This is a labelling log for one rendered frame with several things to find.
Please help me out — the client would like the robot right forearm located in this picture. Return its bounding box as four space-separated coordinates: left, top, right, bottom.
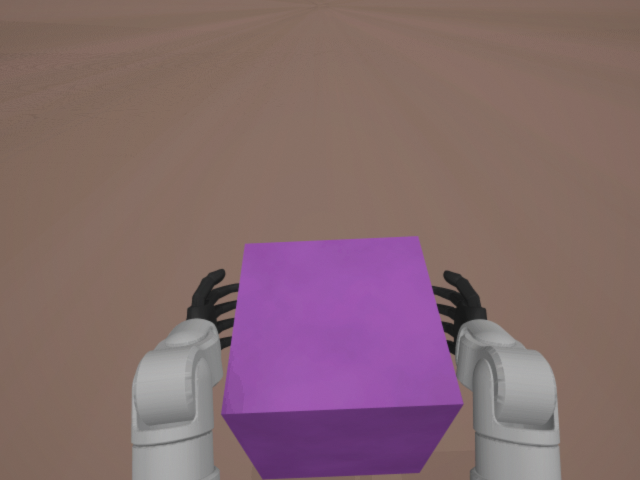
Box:
455 319 561 480

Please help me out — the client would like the robot left forearm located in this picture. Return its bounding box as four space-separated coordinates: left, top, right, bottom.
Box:
131 319 223 480

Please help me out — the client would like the left robot hand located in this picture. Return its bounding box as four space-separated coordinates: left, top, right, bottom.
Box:
186 269 239 350

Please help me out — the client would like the right robot hand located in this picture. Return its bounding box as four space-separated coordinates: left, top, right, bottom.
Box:
432 270 487 355

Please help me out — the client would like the carton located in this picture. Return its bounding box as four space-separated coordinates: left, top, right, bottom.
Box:
221 236 464 479

